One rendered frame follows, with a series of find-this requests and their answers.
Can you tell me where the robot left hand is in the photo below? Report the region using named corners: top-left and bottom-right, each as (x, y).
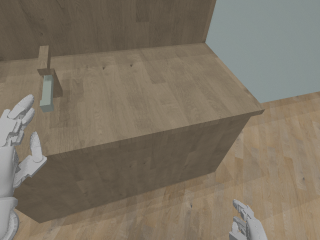
top-left (0, 94), bottom-right (47, 198)

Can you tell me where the robot right hand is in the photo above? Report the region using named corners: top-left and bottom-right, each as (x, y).
top-left (229, 199), bottom-right (268, 240)

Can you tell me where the counter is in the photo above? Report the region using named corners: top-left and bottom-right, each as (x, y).
top-left (0, 0), bottom-right (265, 224)

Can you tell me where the robot left forearm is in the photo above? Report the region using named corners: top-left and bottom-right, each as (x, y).
top-left (0, 197), bottom-right (20, 240)

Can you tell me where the tap lever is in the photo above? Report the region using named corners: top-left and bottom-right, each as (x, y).
top-left (39, 75), bottom-right (54, 113)

